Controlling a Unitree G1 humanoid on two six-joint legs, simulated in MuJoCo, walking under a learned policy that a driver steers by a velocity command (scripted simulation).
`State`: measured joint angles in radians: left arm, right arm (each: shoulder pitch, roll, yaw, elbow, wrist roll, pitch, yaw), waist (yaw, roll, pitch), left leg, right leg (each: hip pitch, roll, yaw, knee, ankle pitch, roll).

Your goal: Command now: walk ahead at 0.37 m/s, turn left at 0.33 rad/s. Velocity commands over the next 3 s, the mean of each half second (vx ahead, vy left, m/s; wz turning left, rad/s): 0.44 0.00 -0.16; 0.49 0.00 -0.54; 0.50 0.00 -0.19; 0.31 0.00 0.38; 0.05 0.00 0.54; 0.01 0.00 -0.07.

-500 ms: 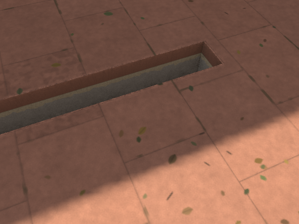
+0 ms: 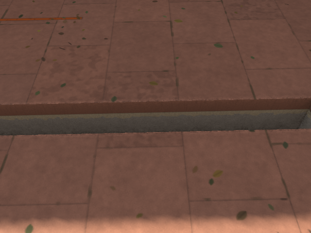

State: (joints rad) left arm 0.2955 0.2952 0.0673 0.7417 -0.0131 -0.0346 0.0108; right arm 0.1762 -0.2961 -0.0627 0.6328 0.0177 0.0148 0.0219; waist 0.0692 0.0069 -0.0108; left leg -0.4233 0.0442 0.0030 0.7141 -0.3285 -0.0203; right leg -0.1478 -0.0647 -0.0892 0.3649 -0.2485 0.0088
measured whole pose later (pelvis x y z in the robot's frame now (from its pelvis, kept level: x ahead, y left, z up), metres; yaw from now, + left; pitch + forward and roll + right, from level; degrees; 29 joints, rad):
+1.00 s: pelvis +0.51 -0.02 -0.02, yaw -27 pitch +2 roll -1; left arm 0.37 0.30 0.07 0.72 -0.02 -0.02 0.02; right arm 0.07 -0.28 -0.03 0.63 0.00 -0.11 0.02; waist 0.08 0.03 0.01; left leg -0.49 0.00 -0.08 0.50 -0.02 -0.03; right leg -0.11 0.13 0.22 0.53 -0.43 -0.05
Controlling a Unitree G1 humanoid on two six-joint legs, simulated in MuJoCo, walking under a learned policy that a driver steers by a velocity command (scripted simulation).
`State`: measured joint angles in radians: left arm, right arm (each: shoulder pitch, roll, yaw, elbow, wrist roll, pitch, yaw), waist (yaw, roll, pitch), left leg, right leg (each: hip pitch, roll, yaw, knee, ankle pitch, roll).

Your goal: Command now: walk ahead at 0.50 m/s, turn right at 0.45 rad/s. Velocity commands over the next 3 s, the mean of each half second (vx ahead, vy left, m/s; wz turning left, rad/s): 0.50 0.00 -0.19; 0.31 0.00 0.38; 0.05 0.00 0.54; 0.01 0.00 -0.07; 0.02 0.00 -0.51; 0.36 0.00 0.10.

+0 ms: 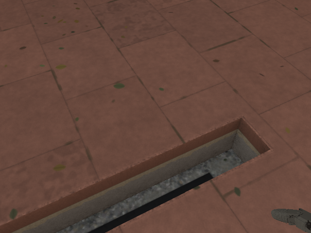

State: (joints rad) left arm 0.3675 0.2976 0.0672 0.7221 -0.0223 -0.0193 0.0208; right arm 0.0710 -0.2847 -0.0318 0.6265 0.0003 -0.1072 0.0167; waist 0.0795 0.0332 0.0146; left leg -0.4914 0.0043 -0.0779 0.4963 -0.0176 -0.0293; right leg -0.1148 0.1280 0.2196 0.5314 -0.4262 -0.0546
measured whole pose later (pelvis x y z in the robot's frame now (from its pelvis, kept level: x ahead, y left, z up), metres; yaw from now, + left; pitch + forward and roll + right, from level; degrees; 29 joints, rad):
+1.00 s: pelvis +0.44 -0.03 -0.01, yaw +8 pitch +0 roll -1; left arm 0.11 0.29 0.07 0.69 0.00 -0.01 0.03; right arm 0.23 -0.31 -0.06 0.62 -0.01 -0.01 0.03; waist -0.03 -0.01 0.05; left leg -0.36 -0.09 0.01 0.69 -0.31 0.11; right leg -0.43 0.01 -0.01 1.22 -0.53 -0.01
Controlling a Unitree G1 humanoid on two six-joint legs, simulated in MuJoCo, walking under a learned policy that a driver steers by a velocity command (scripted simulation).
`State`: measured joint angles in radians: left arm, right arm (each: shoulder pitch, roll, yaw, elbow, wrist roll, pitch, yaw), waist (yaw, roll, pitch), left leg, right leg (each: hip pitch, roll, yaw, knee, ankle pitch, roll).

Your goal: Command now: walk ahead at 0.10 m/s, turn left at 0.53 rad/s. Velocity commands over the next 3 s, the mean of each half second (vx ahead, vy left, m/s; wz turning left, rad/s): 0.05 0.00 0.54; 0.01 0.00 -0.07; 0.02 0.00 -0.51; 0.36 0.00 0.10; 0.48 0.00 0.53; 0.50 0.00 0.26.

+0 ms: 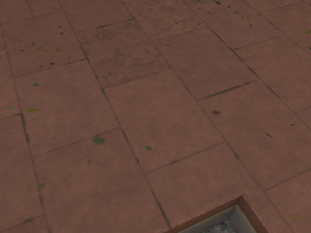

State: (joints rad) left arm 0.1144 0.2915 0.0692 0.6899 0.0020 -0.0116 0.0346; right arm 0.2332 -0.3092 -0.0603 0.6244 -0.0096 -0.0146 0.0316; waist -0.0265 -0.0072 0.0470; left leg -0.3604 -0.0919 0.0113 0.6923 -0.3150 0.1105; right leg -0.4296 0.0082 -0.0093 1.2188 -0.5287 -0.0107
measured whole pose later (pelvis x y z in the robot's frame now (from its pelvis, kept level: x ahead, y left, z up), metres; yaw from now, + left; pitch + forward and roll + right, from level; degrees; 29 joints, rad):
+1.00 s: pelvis +0.03 -0.08 +0.03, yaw +13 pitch +2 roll +1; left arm 0.21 0.27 0.04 0.64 -0.01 0.08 0.02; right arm 0.17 -0.26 -0.07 0.69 0.00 0.03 -0.03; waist 0.04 0.01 0.03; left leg -0.34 -0.04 -0.09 0.75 -0.44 -0.07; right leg -0.26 0.09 0.16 0.40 -0.17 -0.05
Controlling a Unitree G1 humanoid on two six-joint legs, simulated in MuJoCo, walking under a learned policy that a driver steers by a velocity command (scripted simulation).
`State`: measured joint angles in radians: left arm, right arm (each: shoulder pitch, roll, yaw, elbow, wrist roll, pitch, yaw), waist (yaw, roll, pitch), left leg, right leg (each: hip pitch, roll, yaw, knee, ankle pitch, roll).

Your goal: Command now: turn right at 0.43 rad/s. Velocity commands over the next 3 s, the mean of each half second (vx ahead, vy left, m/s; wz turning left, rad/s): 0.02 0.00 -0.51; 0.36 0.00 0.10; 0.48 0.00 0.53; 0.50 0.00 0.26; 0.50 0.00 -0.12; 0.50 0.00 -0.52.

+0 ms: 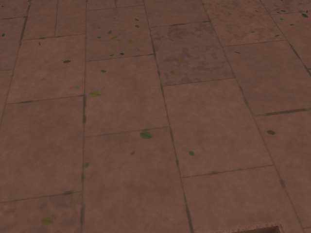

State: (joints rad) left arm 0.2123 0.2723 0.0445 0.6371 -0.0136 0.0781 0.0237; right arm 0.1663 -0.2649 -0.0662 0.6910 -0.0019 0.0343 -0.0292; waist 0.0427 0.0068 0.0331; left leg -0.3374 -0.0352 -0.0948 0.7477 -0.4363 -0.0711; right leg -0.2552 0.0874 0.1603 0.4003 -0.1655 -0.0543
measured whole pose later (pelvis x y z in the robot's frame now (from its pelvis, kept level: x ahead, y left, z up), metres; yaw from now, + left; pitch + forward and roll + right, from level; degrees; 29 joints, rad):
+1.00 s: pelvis +0.11 -0.08 -0.02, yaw -11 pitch +0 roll +0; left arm 0.46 0.27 0.08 0.76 0.00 -0.11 0.05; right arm 0.19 -0.32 -0.10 0.74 0.05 -0.03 0.04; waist 0.03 0.04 0.01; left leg -0.72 -0.01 -0.09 1.06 -0.08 0.01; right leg 0.11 0.01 -0.18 0.30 -0.41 -0.03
